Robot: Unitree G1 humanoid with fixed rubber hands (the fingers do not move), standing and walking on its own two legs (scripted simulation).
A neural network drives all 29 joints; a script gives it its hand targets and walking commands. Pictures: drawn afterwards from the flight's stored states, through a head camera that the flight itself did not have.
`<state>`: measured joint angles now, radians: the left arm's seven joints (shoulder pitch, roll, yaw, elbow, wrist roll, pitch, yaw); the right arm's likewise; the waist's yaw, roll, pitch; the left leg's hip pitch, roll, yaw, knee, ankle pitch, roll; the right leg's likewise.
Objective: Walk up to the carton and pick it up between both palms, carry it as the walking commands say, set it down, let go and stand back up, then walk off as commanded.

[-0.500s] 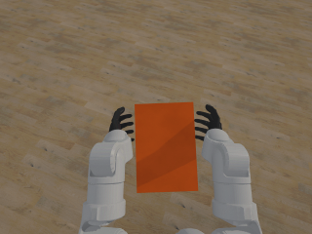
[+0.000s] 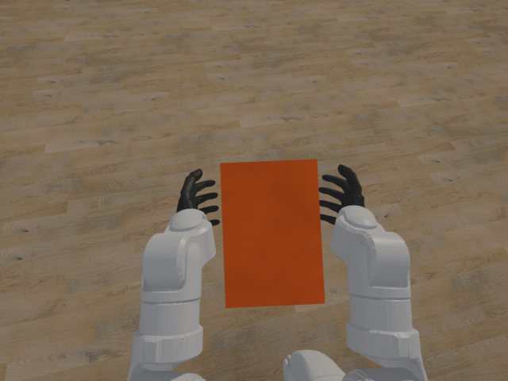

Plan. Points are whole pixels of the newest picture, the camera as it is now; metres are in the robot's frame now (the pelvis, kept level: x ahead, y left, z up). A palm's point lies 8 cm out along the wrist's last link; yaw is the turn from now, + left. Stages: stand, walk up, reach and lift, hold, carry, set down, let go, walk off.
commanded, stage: carry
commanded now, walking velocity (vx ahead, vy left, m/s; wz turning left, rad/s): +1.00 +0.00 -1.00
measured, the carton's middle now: (268, 228) +0.36 +0.00 -0.03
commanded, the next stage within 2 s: none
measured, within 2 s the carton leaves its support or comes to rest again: neither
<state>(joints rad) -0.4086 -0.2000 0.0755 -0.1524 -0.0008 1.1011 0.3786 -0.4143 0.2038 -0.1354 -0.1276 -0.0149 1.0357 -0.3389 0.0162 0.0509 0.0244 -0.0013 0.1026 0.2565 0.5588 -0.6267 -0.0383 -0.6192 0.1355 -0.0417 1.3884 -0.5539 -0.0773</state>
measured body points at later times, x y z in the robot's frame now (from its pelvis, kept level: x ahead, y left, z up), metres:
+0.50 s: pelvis +0.54 +0.20 +0.03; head +0.64 +0.20 +0.46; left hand +0.90 +0.18 +0.06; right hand +0.82 -0.04 +0.09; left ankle +0.48 +0.29 -0.71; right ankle +0.37 +0.10 -0.56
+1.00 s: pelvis +1.03 +0.22 +0.02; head +1.14 +0.19 +0.45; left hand +1.35 +0.05 +0.06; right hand +1.18 -0.11 +0.08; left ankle +1.10 +0.32 -0.71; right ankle +0.84 +0.20 -0.61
